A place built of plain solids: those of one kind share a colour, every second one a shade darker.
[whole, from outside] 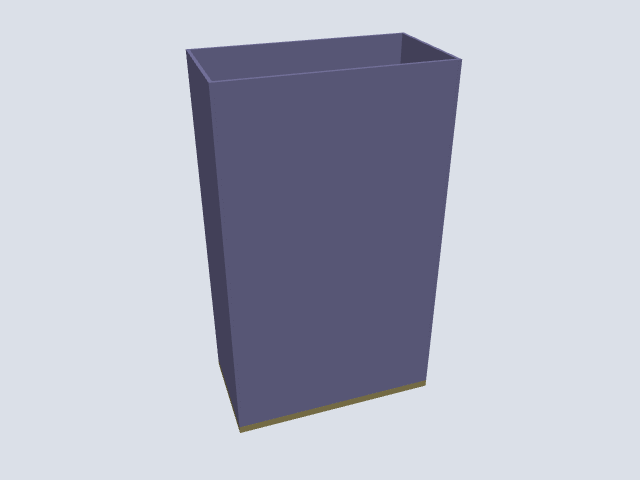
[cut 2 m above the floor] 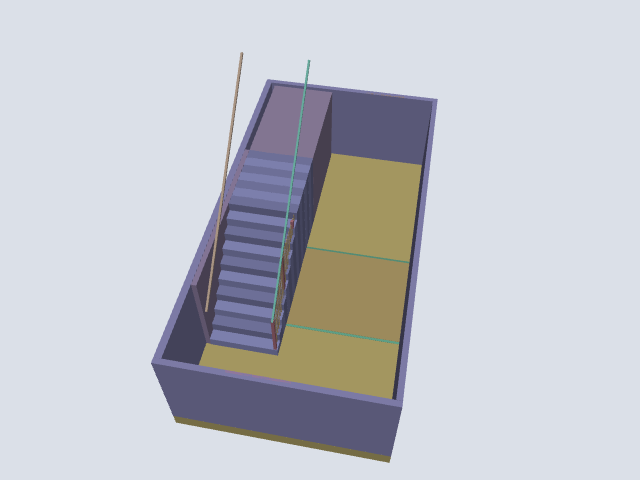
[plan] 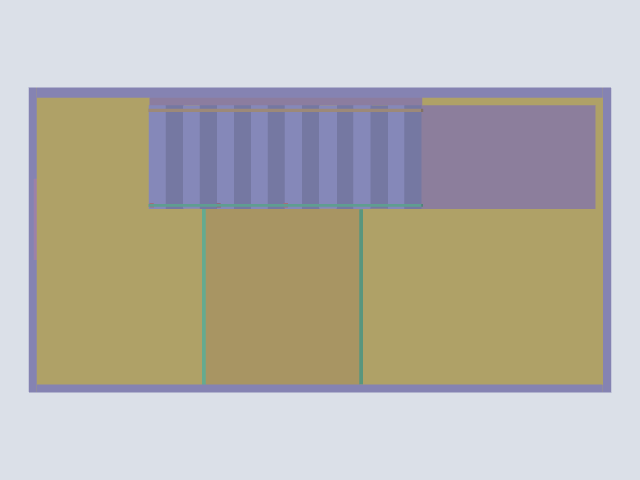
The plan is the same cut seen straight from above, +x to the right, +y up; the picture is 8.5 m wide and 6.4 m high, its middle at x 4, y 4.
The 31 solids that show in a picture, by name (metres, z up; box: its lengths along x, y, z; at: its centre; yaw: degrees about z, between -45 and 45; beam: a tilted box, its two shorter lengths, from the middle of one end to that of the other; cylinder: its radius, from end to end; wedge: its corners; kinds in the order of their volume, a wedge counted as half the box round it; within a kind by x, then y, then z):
{
 "wall_1": {"box": [0.11, 4.07, 12.97], "at": [0.17, 4.0, 6.49]},
 "wall_2": {"box": [7.55, 0.11, 12.97], "at": [4.0, 2.02, 6.49]},
 "wall_3": {"box": [7.55, 0.14, 12.97], "at": [4.0, 5.97, 6.49]},
 "wall_4": {"box": [0.11, 4.07, 12.97], "at": [7.83, 4.0, 6.49]},
 "landing_slab_1": {"box": [2.32, 1.39, 3.41], "at": [6.51, 5.1, 1.71]},
 "floor_slab_1": {"box": [7.77, 4.07, 0.3], "at": [4.0, 4.0, -0.15]},
 "tread_slab_1": {"box": [0.24, 1.38, 0.2], "at": [1.83, 5.11, 0.1]},
 "tread_slab_2": {"box": [0.24, 1.38, 0.4], "at": [2.06, 5.11, 0.2]},
 "tread_slab_3": {"box": [0.24, 1.38, 0.6], "at": [2.29, 5.11, 0.3]},
 "tread_slab_4": {"box": [0.24, 1.38, 0.8], "at": [2.52, 5.11, 0.4]},
 "tread_slab_5": {"box": [0.24, 1.38, 1.0], "at": [2.74, 5.11, 0.5]},
 "tread_slab_6": {"box": [0.24, 1.38, 1.2], "at": [2.97, 5.11, 0.6]},
 "tread_slab_7": {"box": [0.24, 1.38, 1.41], "at": [3.2, 5.11, 0.7]},
 "tread_slab_8": {"box": [0.24, 1.38, 1.61], "at": [3.42, 5.11, 0.8]},
 "tread_slab_9": {"box": [0.24, 1.38, 1.81], "at": [3.65, 5.11, 0.9]},
 "tread_slab_10": {"box": [0.24, 1.38, 2.01], "at": [3.88, 5.11, 1.0]},
 "tread_slab_11": {"box": [0.24, 1.38, 2.21], "at": [4.11, 5.11, 1.1]},
 "tread_slab_12": {"box": [0.24, 1.38, 2.41], "at": [4.34, 5.11, 1.2]},
 "tread_slab_13": {"box": [0.24, 1.38, 2.61], "at": [4.56, 5.11, 1.3]},
 "tread_slab_14": {"box": [0.24, 1.38, 2.81], "at": [4.79, 5.11, 1.4]},
 "tread_slab_15": {"box": [0.24, 1.38, 3.01], "at": [5.02, 5.11, 1.51]},
 "tread_slab_16": {"box": [0.24, 1.38, 3.21], "at": [5.24, 5.11, 1.61]},
 "wall_wall_1": {"box": [3.64, 0.1, 12.63], "at": [3.54, 5.85, 6.32]},
 "corr_field_top_1": {"box": [2.05, 2.34, 0.09], "at": [3.5, 3.24, -0.04]},
 "door_front_leaf_1": {"box": [0.045, 1.09, 2.1], "at": [0.2, 4.28, 1.05]},
 "corr_strip_top_1": {"box": [0.06, 2.34, 0.09], "at": [2.46, 3.24, -0.04]},
 "corr_strip_top_2": {"box": [0.06, 2.34, 0.09], "at": [4.54, 3.24, -0.04]},
 "handrail_rail_1": {"beam": [0.045, 0.045], "from": [1.72, 5.73, 1.19], "to": [5.36, 5.73, 4.4]},
 "rail_top_1": {"beam": [0.042, 0.042], "from": [1.72, 4.46, 1.19], "to": [5.36, 4.46, 4.4]},
 "posts_1": {"box": [0.06, 0.06, 1.01], "at": [1.75, 4.46, 0.71]},
 "posts_2": {"box": [0.06, 0.06, 1.0], "at": [2.65, 4.46, 1.5]}
}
